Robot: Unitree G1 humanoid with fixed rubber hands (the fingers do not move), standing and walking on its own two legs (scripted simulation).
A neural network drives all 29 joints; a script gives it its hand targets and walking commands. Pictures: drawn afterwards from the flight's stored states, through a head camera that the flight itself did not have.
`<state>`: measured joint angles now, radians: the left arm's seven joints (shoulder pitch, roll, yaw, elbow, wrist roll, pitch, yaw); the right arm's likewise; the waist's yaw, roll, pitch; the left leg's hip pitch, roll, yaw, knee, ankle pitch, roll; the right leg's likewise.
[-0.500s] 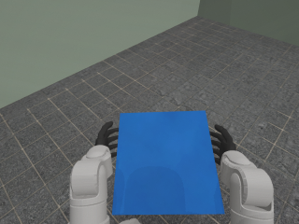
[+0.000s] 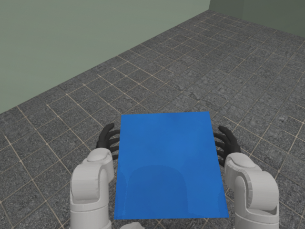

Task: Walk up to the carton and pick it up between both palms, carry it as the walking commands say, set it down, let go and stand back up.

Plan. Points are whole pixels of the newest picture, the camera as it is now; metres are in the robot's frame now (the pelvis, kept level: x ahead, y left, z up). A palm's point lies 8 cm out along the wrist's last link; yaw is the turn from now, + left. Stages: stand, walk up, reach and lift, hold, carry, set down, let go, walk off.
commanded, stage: carry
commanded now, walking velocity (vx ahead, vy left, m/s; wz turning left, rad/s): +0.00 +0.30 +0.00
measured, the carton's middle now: (166, 171) +0.25 +0.00 +0.02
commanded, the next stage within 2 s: none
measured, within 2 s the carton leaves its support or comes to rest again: neither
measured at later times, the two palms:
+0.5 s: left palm (24, 170) +0.22 +0.31 +0.09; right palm (156, 176) +0.20 +0.02 +0.10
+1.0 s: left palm out of the picture +0.18 +0.47 +0.09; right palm (78, 195) +0.16 +0.18 +0.10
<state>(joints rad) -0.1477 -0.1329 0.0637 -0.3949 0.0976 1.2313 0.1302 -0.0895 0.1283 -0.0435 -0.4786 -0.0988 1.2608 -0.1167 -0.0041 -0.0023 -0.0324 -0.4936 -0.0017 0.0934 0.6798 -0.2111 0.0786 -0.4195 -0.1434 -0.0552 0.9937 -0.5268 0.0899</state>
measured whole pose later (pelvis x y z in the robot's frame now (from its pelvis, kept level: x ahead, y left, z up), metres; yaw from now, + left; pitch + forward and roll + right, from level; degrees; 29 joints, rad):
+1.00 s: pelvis -0.09 +0.32 +0.00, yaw -1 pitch +1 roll -2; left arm -0.15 -0.13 0.07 -0.42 0.09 1.22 0.13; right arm -0.11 0.13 -0.04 -0.49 -0.10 1.25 -0.12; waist -0.01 0.00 0.00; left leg -0.47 0.02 0.07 0.70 -0.24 0.05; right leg -0.38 -0.15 -0.06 0.93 -0.53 0.12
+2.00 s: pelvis -0.25 +0.42 -0.02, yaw -8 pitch -4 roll -4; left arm -0.19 -0.13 0.08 -0.42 0.09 1.27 0.14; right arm -0.13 0.13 -0.06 -0.49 -0.10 1.28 -0.11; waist -0.01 0.00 0.01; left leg -0.46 0.06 -0.01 0.90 -0.41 0.01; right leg -0.52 -0.05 -0.07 0.93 -0.44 0.06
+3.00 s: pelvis -0.62 +0.43 +0.01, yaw -9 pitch +0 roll +0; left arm -0.20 -0.14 0.09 -0.47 0.09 1.22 0.14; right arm -0.17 0.14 -0.06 -0.51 -0.10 1.24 -0.11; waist -0.01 0.02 0.11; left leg -0.58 0.04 0.02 1.03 -0.45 0.00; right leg -0.40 -0.01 -0.08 0.65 -0.26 -0.04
